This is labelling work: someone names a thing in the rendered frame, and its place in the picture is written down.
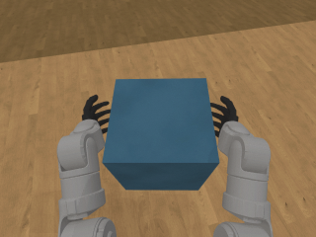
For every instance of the carton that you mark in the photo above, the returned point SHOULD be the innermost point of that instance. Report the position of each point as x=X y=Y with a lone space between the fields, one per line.
x=161 y=134

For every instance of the robot left hand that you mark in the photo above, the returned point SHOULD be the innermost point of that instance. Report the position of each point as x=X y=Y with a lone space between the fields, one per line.
x=89 y=111

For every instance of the left robot upper arm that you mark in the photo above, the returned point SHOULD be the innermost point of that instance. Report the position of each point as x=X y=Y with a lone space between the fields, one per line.
x=92 y=227

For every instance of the right robot upper arm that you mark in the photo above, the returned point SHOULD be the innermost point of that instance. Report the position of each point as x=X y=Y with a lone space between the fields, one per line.
x=238 y=229

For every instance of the left robot forearm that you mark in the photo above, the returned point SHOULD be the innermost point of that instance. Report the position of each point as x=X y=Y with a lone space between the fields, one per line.
x=78 y=167

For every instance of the robot right hand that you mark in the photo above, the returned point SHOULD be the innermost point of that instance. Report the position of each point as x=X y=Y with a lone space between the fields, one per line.
x=229 y=113

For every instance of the right robot forearm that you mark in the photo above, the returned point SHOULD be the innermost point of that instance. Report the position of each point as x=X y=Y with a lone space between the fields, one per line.
x=248 y=170

